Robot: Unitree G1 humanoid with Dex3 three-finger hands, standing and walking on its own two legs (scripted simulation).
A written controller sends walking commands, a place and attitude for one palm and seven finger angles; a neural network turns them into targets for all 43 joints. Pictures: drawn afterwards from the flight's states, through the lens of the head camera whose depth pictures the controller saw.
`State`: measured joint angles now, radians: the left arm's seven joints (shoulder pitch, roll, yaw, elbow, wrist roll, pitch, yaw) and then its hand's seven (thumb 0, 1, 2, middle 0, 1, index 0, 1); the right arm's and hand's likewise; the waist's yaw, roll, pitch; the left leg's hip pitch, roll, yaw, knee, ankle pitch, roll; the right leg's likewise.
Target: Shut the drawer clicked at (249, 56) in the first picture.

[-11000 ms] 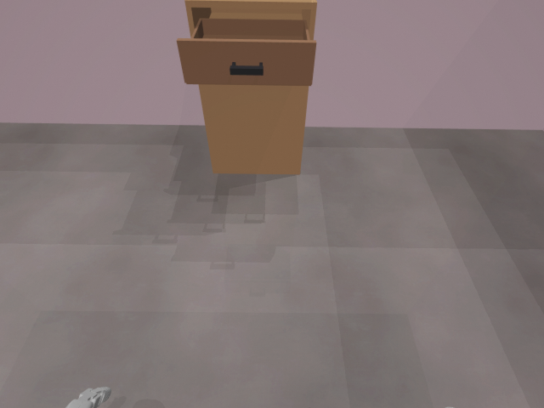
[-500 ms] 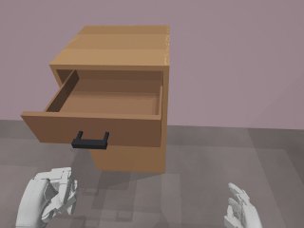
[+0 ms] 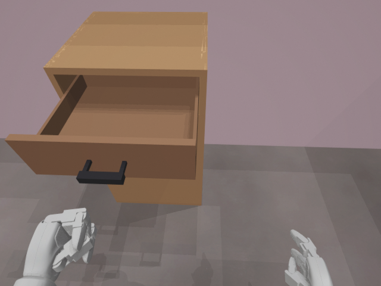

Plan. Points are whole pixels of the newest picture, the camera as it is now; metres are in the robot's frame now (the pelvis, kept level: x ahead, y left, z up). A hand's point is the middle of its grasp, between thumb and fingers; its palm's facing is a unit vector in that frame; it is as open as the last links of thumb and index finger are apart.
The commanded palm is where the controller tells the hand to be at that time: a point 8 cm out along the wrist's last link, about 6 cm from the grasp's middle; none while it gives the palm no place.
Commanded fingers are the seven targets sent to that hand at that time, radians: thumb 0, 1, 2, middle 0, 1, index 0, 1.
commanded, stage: bring the fist close to the handle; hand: left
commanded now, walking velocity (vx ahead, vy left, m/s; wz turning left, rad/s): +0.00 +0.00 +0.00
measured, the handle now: (103, 170) +0.36 +0.24 +0.02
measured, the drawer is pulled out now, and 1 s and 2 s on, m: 0.27 0.27 0.22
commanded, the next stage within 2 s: push the drawer shut in 0.94 s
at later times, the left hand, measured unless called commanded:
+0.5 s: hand (105, 232) +0.22 +0.19 +0.03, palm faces +0.00 -1.00 -0.06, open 3.3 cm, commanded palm +0.20 +0.25 +0.02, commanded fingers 0.00 0.90 0.90 -1.40 -1.60 -1.40 -1.60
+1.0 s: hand (109, 227) +0.23 +0.18 +0.02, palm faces -0.01 -1.00 -0.05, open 3.3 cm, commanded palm +0.21 +0.25 +0.02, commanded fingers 0.00 0.90 0.90 -1.40 -1.60 -1.40 -1.60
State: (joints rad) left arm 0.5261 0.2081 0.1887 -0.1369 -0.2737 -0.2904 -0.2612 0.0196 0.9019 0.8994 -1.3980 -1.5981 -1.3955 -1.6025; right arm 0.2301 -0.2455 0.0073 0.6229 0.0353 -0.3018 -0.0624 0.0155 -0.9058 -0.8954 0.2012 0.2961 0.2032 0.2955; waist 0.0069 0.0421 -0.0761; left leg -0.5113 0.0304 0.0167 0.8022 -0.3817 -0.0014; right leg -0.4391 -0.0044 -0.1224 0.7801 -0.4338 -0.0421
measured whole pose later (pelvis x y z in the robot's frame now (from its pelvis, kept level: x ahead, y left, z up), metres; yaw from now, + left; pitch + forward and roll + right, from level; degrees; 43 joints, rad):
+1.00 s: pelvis -0.01 +0.01 -0.04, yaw -1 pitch +13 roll -2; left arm 0.32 0.21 0.12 0.01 -0.23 -0.37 -0.17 0.02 0.90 0.90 -1.40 -1.60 -1.40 -1.60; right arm 0.24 -0.25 0.02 0.54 0.02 -0.18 -0.05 0.01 -0.91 -0.90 0.20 0.30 0.20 0.30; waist -0.02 0.04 -0.12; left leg -0.80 0.03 0.02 1.04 -0.46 0.02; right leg -0.73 -0.01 -0.12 1.01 -0.51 -0.03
